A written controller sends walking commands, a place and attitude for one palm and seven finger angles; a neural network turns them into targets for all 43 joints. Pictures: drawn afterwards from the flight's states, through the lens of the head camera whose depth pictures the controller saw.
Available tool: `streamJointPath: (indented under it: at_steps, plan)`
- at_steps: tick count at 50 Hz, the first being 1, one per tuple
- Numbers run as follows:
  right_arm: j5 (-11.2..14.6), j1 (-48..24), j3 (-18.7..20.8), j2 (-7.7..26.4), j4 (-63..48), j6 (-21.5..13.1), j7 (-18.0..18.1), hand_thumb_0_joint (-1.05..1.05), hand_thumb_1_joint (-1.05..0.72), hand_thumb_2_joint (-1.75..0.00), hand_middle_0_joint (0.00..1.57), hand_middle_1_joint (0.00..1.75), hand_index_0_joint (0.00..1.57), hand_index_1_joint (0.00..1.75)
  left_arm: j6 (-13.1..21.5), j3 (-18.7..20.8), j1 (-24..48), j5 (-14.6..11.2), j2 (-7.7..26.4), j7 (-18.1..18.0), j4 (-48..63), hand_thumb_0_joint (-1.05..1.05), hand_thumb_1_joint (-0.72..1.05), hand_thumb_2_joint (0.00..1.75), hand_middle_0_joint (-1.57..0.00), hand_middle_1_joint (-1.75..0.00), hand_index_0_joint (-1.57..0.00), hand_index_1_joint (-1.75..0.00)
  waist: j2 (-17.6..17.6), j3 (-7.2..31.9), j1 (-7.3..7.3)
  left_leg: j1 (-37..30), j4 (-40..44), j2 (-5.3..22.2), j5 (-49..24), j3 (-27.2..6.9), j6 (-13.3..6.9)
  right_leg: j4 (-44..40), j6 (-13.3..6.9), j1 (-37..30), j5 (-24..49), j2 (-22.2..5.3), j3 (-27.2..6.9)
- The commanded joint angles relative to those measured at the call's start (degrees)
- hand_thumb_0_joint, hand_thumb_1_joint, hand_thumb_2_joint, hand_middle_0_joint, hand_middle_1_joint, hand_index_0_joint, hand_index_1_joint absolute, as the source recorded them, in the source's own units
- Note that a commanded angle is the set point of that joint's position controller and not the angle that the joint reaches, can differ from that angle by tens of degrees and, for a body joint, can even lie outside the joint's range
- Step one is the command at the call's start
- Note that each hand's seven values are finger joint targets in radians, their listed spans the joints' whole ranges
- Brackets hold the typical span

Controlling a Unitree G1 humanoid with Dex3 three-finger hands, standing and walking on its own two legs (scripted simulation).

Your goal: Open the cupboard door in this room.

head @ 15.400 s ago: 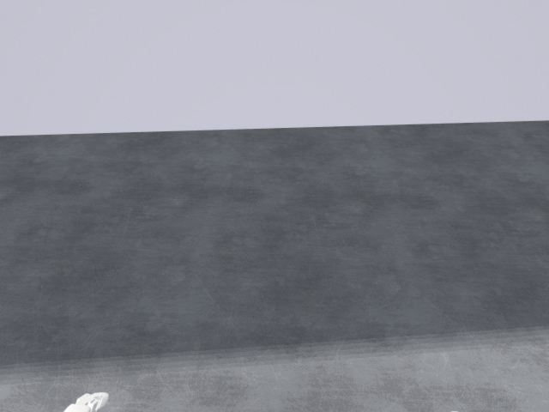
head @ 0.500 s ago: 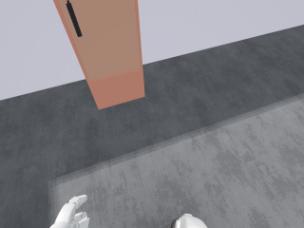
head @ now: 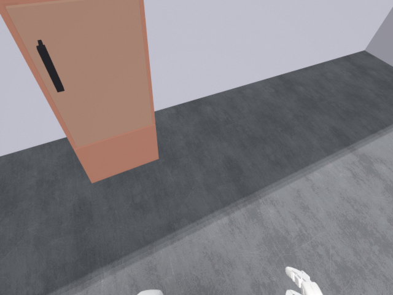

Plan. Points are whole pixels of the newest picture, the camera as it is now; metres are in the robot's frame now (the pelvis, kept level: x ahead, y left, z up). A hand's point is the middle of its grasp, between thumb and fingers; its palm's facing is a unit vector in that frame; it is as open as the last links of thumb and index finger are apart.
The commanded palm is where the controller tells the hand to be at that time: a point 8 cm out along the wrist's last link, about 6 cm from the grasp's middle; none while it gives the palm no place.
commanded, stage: walk to a spot facing it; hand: left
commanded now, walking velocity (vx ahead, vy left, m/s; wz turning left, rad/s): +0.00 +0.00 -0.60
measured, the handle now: (50, 66) +0.70 +0.57 +0.01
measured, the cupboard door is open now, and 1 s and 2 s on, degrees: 0 0 0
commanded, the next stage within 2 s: turn to face it in 0.18 s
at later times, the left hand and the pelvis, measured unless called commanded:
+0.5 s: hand (174, 224) +0.30 +0.09 -0.14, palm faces -0.26 -0.93 -0.24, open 7.4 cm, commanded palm none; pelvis +0.11 -0.04 +0.00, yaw -10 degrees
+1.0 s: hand out of the picture +0.12 +0.23 -0.17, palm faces +0.18 -0.95 -0.25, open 7.4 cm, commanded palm none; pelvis +0.09 +0.00 +0.01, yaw +7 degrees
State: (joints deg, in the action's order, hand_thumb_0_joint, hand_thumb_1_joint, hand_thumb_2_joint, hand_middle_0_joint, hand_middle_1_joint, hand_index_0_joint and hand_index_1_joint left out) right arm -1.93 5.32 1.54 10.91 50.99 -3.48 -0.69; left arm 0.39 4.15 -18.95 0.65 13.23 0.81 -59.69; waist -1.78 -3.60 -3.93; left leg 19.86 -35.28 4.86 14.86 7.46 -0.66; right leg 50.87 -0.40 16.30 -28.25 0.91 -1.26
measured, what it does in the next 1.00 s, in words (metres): steps on the spot: right foot, then left foot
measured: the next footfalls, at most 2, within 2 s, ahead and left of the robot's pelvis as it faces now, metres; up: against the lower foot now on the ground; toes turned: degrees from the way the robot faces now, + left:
right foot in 0.40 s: +0.18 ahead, -0.15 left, +0.00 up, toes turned -19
left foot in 0.84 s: +0.14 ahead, +0.09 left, +0.00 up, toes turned +11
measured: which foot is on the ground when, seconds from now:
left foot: down 0.00-0.40, up 0.42-0.82, down 0.84-1.00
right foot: up 0.00-0.38, down 0.40-0.84, up 0.86-1.00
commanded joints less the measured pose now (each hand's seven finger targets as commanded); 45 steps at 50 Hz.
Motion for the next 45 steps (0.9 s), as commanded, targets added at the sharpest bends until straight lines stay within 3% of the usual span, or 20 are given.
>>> streamJointPath:
  at_steps: [1, 3, 6, 13, 15, 17, 18, 19, 20, 21, 23, 26, 30, 36, 40, 41, 42, 43, 44, 45]
  plan:
    - [0.2, 13.2, 2.4, 9.6, 1.1, -0.4, 1.7, 0.0, -0.9, -0.9, 0.2, 0.3, 0.2, 0.3, 1.6, 1.0, 7.1, 0.7, 3.9, 1.2, 7.2, 0.0, 0.9, 0.9, -0.2, -0.3, -0.2, -0.3, 10.1, 2.1, 6.39, -17.4, 18.4, 20.2, -19.3, -16.5, -5.3, 21.7, 1.3, 22.3, 3.0, -5.9, 0.7]
    - [0.5, 12.2, 1.9, 7.9, 1.5, -0.8, 2.0, 0.0, -0.9, -0.9, 0.2, 0.3, 0.2, 0.3, 0.2, 0.8, 5.1, 0.7, 2.2, 1.3, 6.5, 0.0, 0.9, 0.9, -0.2, -0.3, -0.2, -0.3, 9.3, 3.3, 4.48, -15.5, 16.9, 16.5, -31.1, -6.4, -3.6, 21.6, 2.5, 19.2, 7.5, -5.9, 2.1]
    - [0.7, 12.6, 2.1, 7.5, 2.5, -0.7, 2.2, 0.0, -0.9, -0.9, 0.2, 0.3, 0.2, 0.3, -1.4, 0.8, 5.5, 0.7, 0.9, 1.4, 7.1, 0.0, 0.9, 0.9, -0.2, -0.3, -0.2, -0.3, 10.1, 3.4, 3.43, -15.1, 16.6, 15.2, -35.7, -0.7, -3.7, 19.2, 3.3, 19.0, 11.2, -6.0, 3.5]
    - [0.3, 13.9, 3.6, 9.1, 3.8, 0.7, 2.1, 0.0, -0.9, -0.9, 0.2, 0.3, 0.2, 0.3, -2.7, 0.5, 15.0, 0.7, 0.4, 1.4, 11.1, 0.0, 0.9, 0.9, -0.2, -0.3, -0.2, -0.3, 11.7, 0.5, 5.55, -15.8, 14.5, 16.2, -32.4, 5.2, -4.4, 0.2, 3.2, 15.9, 12.7, -6.1, 6.6]
    - [0.1, 15.4, 3.7, 9.0, 4.8, 1.2, 1.9, 0.0, -0.9, -0.9, 0.2, 0.3, 0.2, 0.3, -2.0, 0.2, 16.0, 0.9, 0.5, 0.9, 11.3, 0.0, 0.9, 0.9, -0.2, -0.3, -0.2, -0.3, 12.1, 0.4, 6.61, -14.2, 12.1, 16.3, -33.9, 4.0, -4.4, -6.2, 2.1, 10.9, 11.4, -4.8, 7.7]
    - [0.2, 15.0, 3.6, 9.5, 5.6, 1.6, 2.0, 0.0, -0.9, -0.9, 0.2, 0.3, 0.2, 0.3, -0.8, -0.3, 10.9, 1.0, 0.7, 0.2, 9.4, 0.0, 0.9, 0.9, -0.2, -0.3, -0.2, -0.3, 11.0, 3.3, 4.16, -14.2, 6.2, 15.2, -38.0, 3.9, -3.2, -14.9, 1.0, 2.7, 15.7, -2.9, 8.7]
    - [0.6, 14.9, 3.3, 9.5, 5.9, 1.6, 1.9, 0.0, -0.9, -0.9, 0.2, 0.3, 0.2, 0.3, 0.1, -0.1, 4.8, 1.1, 2.4, -0.2, 7.2, 0.0, 0.9, 0.9, -0.2, -0.3, -0.2, -0.3, 8.4, 7.0, 1.15, -13.1, -0.9, 13.1, -36.1, 4.5, -1.2, -23.0, 0.9, -5.9, 23.9, -3.3, 8.4]
    - [1.2, 17.3, 2.5, 6.4, 6.3, 1.5, 1.4, 0.0, -0.9, -0.9, 0.2, 0.3, 0.2, 0.3, 1.2, 0.5, -0.2, 1.5, 7.5, -1.1, 4.9, 0.0, 0.9, 0.9, -0.2, -0.3, -0.2, -0.3, -2.2, 13.1, -0.48, -3.2, -11.1, 9.1, -20.0, 5.4, 1.5, -23.4, -0.9, -20.8, 43.5, -12.1, 0.6]
    - [1.8, 17.2, 1.2, 2.4, 5.3, 1.8, 1.3, 0.0, -0.9, -0.9, 0.2, 0.3, 0.2, 0.3, 2.2, 0.6, -3.3, 0.8, 11.0, -1.7, 2.8, 0.0, 0.9, 0.9, -0.2, -0.3, -0.2, -0.3, -11.5, 16.5, -0.67, 6.5, -21.2, 2.0, 18.9, 2.8, 3.4, -21.4, -7.2, -27.2, 72.2, -25.2, -10.7]
    - [2.3, 16.8, 1.4, 4.4, 5.4, 3.1, 2.0, 0.0, -0.9, -0.9, 0.2, 0.3, 0.2, 0.3, 2.6, 0.3, -1.2, -0.3, 12.6, -1.8, 3.3, 0.0, 0.9, 0.9, -0.2, -0.3, -0.2, -0.3, -8.3, 18.3, 0.01, 2.7, -23.8, 1.7, 23.2, -6.0, 3.0, -24.2, -10.4, -22.1, 71.4, -26.5, -8.9]
    - [1.9, 16.6, 1.3, 3.8, 7.1, 4.3, 2.0, 0.0, -0.9, -0.9, 0.2, 0.3, 0.2, 0.3, 2.0, -0.5, 6.4, -0.1, 9.6, -2.3, 4.7, 0.0, 0.9, 0.9, -0.2, -0.3, -0.2, -0.3, -8.7, 12.0, 2.13, 4.5, -28.2, 1.6, 19.6, -8.1, 3.2, -27.6, -9.9, -15.1, 56.2, -25.0, -6.5]
    - [1.7, 17.4, 1.5, 2.7, 8.5, 5.7, 1.4, 0.0, -0.9, -0.9, 0.2, 0.3, 0.2, 0.3, 0.9, -1.3, 13.3, 0.0, 6.5, -2.8, 6.7, 0.0, 0.9, 0.9, -0.2, -0.3, -0.2, -0.3, -5.7, 4.8, 5.18, 3.1, -28.5, 1.5, 12.9, -6.6, 3.6, -31.1, -7.2, -4.5, 41.2, -21.5, 2.2]
    - [1.3, 16.2, 2.4, 2.7, 7.3, 6.5, 0.6, 0.0, -0.9, -0.9, 0.2, 0.3, 0.2, 0.3, 0.4, -0.6, 13.6, 0.3, 5.9, -3.0, 7.1, 0.0, 0.9, 0.9, -0.2, -0.3, -0.2, -0.3, -5.4, 2.0, 5.45, 3.4, -28.6, 1.4, 10.3, -4.7, 3.9, -34.9, -7.0, 0.7, 24.7, -22.0, 4.6]
    - [1.1, 10.2, 2.8, 1.9, 2.8, 5.8, -0.2, 0.0, -0.9, -0.9, 0.2, 0.3, 0.2, 0.3, -0.1, 1.1, 10.3, 1.1, 6.9, -3.3, 7.9, 0.0, 0.9, 0.9, -0.2, -0.3, -0.2, -0.3, -7.1, 3.4, 3.3, 3.7, -16.2, 1.4, 12.7, -2.6, 3.5, -32.0, -7.3, -3.2, 22.6, -24.1, 6.3]
    - [1.1, 11.8, 3.2, 3.4, 1.5, 5.2, -0.3, 0.0, -0.9, -0.9, 0.2, 0.3, 0.2, 0.3, -0.8, 1.4, 9.6, 0.7, 7.7, -2.9, 8.0, 0.0, 0.9, 0.9, -0.2, -0.3, -0.2, -0.3, -3.6, 5.8, 5.11, -4.1, 0.2, 0.5, 4.6, -0.7, 2.7, -23.6, -4.1, -1.8, 19.9, -23.1, 10.0]
    - [0.9, 13.5, 3.7, 5.6, 1.6, 4.8, -0.4, 0.0, -0.9, -0.9, 0.2, 0.3, 0.2, 0.3, -1.3, 1.4, 9.3, 0.2, 6.8, -2.6, 8.8, 0.0, 0.9, 0.9, -0.2, -0.3, -0.2, -0.3, 3.1, 6.3, 6.35, -9.6, 8.8, 2.1, 0.1, -4.4, 1.5, -16.6, -1.1, 3.8, 14.7, -20.2, 12.3]
    - [0.3, 15.5, 5.0, 11.8, 0.9, 4.4, -0.1, 0.0, -0.9, -0.9, 0.2, 0.3, 0.2, 0.3, -1.7, 1.0, 9.5, -0.2, 3.6, -2.0, 10.8, 0.0, 0.9, 0.9, -0.2, -0.3, -0.2, -0.3, 20.0, 5.1, 7.64, -12.5, 16.5, 14.8, -8.3, -24.7, -4.6, -4.0, 3.9, 15.7, 0.1, -11.8, 15.2]
    - [-0.1, 16.7, 5.8, 15.6, 0.9, 4.4, 0.4, 0.0, -0.9, -0.9, 0.2, 0.3, 0.2, 0.3, -2.2, 0.3, 15.0, 0.4, 3.2, -1.9, 13.1, 0.0, 0.9, 0.9, -0.2, -0.3, -0.2, -0.3, 21.3, 3.3, 10.09, -9.2, 21.6, 21.6, -12.1, -33.0, -10.3, 8.4, 4.7, 19.4, -7.7, -8.1, 10.2]
    - [0.0, 15.7, 5.7, 15.5, 1.6, 4.3, 1.0, 0.0, -0.9, -0.9, 0.2, 0.3, 0.2, 0.3, -2.6, 0.7, 17.1, 0.6, 3.4, -2.0, 12.9, 0.0, 0.9, 0.9, -0.2, -0.3, -0.2, -0.3, 18.0, 3.2, 9.31, -7.6, 21.2, 19.6, -11.7, -31.8, -9.6, 13.8, 4.3, 20.4, -4.9, -8.0, 4.4]
    - [0.3, 11.7, 5.2, 14.1, 0.6, 4.1, 1.3, 0.0, -0.9, -0.9, 0.2, 0.3, 0.2, 0.3, -2.4, 0.9, 16.2, 0.3, 3.9, -1.6, 12.2, 0.0, 0.9, 0.9, -0.2, -0.3, -0.2, -0.3, 14.3, 3.2, 7.22, -7.1, 20.2, 17.0, -9.3, -28.9, -8.7, 16.2, 4.4, 21.1, 0.0, -8.0, 2.6]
